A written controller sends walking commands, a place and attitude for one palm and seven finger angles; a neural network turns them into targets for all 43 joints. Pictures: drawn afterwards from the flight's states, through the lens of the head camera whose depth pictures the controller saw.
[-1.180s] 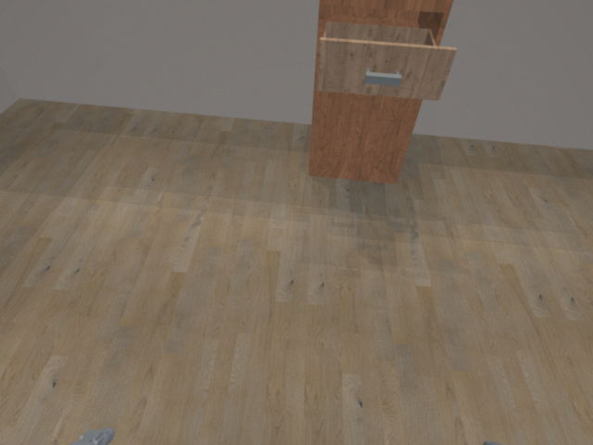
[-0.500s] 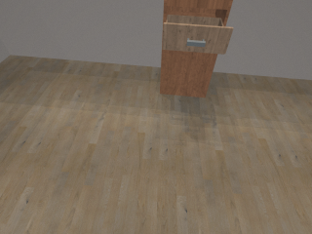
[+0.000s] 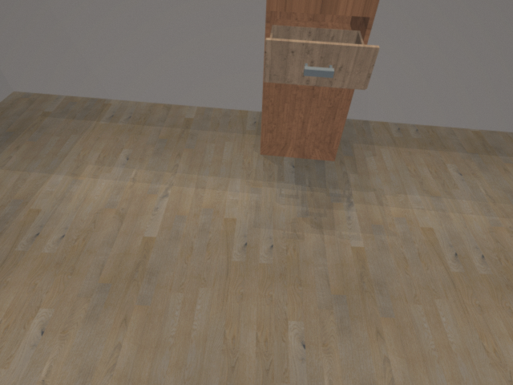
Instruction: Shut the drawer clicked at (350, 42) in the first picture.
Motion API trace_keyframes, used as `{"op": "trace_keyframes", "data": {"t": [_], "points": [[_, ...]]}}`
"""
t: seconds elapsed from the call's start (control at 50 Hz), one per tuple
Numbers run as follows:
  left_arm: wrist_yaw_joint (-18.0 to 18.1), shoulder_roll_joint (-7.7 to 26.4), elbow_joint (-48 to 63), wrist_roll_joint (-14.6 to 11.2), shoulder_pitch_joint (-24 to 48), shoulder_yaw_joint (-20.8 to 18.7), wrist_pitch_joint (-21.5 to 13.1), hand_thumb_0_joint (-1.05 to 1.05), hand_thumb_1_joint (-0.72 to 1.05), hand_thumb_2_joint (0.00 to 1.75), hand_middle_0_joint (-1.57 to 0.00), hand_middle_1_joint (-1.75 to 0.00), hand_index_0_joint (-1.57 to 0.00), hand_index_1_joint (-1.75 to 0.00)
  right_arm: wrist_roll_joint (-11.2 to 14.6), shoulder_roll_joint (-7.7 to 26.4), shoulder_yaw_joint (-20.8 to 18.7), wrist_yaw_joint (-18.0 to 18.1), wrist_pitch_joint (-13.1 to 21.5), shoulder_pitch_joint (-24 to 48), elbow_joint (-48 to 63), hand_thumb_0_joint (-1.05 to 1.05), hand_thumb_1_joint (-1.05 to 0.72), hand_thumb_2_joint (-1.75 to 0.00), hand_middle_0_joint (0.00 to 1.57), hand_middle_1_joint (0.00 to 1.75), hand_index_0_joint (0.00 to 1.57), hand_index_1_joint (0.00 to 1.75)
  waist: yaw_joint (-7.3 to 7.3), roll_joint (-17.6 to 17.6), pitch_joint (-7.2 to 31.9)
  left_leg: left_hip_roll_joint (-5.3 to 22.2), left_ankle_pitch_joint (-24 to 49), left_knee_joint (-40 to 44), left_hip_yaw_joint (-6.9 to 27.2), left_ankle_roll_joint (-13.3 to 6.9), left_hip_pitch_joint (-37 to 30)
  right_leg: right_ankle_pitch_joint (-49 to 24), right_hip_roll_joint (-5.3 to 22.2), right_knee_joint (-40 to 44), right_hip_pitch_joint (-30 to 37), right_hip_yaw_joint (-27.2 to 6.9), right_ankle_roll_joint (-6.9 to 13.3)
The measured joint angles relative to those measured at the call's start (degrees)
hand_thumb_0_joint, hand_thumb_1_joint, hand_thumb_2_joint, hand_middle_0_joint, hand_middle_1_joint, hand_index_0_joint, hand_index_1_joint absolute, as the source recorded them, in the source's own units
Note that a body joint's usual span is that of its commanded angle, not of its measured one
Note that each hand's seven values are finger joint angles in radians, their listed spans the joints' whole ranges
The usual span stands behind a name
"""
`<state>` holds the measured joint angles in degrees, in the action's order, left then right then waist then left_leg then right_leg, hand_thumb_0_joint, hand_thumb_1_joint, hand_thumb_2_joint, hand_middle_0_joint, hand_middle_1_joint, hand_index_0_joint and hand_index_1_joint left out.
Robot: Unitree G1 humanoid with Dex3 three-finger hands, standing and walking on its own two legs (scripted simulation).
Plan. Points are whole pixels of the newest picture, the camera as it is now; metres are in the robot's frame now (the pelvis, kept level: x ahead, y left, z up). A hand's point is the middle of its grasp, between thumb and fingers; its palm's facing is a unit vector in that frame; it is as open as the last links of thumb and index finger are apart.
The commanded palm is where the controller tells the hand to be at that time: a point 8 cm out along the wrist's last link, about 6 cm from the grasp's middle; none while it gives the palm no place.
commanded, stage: look at it before walking up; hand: left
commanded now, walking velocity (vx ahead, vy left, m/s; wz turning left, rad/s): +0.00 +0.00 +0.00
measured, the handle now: (318, 69) +1.17 -0.16 -0.06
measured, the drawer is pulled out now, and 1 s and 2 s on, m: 0.30 0.30 0.30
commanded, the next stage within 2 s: walk to a spot facing it in 0.26 s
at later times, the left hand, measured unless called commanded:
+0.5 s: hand out of the picture +0.06 +0.24 -0.17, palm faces -0.02 -0.95 -0.31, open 7.4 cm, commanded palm none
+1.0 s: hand out of the picture +0.14 +0.14 -0.17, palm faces -0.20 -0.96 -0.19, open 7.4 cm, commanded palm none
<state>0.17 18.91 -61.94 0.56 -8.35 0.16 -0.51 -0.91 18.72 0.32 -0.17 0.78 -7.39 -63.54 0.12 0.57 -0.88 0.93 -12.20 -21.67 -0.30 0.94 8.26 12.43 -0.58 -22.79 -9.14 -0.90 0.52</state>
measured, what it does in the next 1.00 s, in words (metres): walks ahead, turning right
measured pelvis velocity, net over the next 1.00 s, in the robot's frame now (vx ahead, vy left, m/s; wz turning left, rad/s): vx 0.14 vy -0.04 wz -0.30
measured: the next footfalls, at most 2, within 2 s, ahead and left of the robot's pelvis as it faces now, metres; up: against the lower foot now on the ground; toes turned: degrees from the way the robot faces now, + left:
left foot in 1.20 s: +0.42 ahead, +0.03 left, +0.00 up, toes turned -19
right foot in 1.78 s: +0.44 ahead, -0.29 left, +0.00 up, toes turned -53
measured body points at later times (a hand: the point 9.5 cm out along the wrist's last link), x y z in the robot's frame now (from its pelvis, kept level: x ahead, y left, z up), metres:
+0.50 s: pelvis +0.01 +0.00 +0.00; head +0.01 +0.00 +0.45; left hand +0.07 +0.29 -0.14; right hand +0.08 -0.28 -0.14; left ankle +0.00 +0.13 -0.74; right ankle +0.00 -0.11 -0.74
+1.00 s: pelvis +0.14 -0.04 +0.00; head +0.16 -0.05 +0.45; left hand +0.15 +0.19 -0.15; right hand +0.16 -0.30 -0.15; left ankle +0.25 +0.08 -0.67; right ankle +0.05 -0.11 -0.74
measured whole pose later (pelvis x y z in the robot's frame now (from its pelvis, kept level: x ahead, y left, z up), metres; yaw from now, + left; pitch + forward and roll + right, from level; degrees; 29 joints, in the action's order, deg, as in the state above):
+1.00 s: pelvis +0.14 -0.04 +0.00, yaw -17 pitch +1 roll +0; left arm 0.1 8.2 -59.4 1.4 -24.9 -2.3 -3.4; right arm -1.5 11.0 -3.2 -1.2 0.9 -9.0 -55.2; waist 1.9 -0.4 -1.8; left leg 7.0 -12.7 -59.1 -2.7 3.7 36.5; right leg 17.3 -4.1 -22.0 -5.5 -2.6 3.8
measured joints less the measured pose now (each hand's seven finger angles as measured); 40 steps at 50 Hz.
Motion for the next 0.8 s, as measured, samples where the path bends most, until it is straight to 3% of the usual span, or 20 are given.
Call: {"op": "trace_keyframes", "data": {"t": [0.42,0.6,0.66,0.7,0.74,0.8], "points": [[0.3,0.14,-0.57,-0.04,-0.82,-0.22,0.11,0.01,0.9,0.9,-0.21,-0.3,-0.2,-0.3,-0.01,0.06,0.05,0.3,-0.04,0.5,-0.11,0.0,-0.91,-0.89,0.21,0.3,0.21,0.3,0.48,-0.08,0.03,0.19,-0.23,0.61,-0.28,0.12,-0.97,0.13,-0.18,0.59,0.83,-0.27,0.03],[-1.19,-3.47,2.32,0.57,-8.69,-1.66,2.03,0.01,0.9,0.9,-0.2,-0.3,-0.2,-0.3,-0.56,-3.91,-0.99,0.09,-0.18,-5.19,3.25,0.0,-0.91,-0.89,0.2,0.3,0.21,0.3,1.4,0.41,1.75,1.87,-7.8,-8.12,-4.64,0.11,1.07,8.2,-2.05,-10.58,-4.17,-4.19,1.3],[-1.79,-5.17,2.64,0.6,-10.75,-2.36,2.27,0.01,0.91,0.9,-0.2,-0.3,-0.2,-0.3,-0.54,-5.17,-1.67,0.15,0.73,-7.56,3.73,0.0,-0.91,-0.89,0.21,0.3,0.21,0.3,1.47,0.5,0.82,2.73,-9.92,-8.98,-7.25,0.57,-0.36,13.08,-0.8,-19.05,-8.16,-0.5,0.9],[-2.24,-6.43,2.95,0.62,-11.13,-2.7,2.11,0.01,0.91,0.9,-0.2,-0.3,-0.2,-0.3,-0.72,-5.52,-2.01,0.29,1.08,-8.9,3.58,0.0,-0.91,-0.89,0.21,0.3,0.21,0.3,1.18,-0.27,-0.29,3.89,-11.21,-9.53,-8.58,1.35,-1.62,13.76,0.16,-19.53,-9.44,2.65,0.78],[-2.56,-7.25,3.99,0.77,-11.27,-2.87,0.78,0.01,0.9,0.9,-0.2,-0.3,-0.2,-0.3,-0.61,-5.49,-2.22,0.28,0.88,-10.41,3.21,0.0,-0.91,-0.89,0.21,0.3,0.21,0.3,0.89,-1.6,-1.33,6.1,-14.06,-15.79,-8.83,1.51,0.09,7.55,-0.09,-15.58,-8.52,5.25,1.99],[-1.37,-8.1,4.94,0.34,-11.6,-2.98,-1.63,0.01,0.9,0.9,-0.21,-0.3,-0.2,-0.3,-0.35,-5.91,-2.31,0.01,-0.71,-10.75,1.45,0.0,-0.91,-0.89,0.21,0.3,0.21,0.3,1.74,-2.0,-1.9,5.8,-15.38,-36.86,-4.4,0.67,9.45,8.84,-1.61,-15.82,-7.07,5.77,3.86]]}}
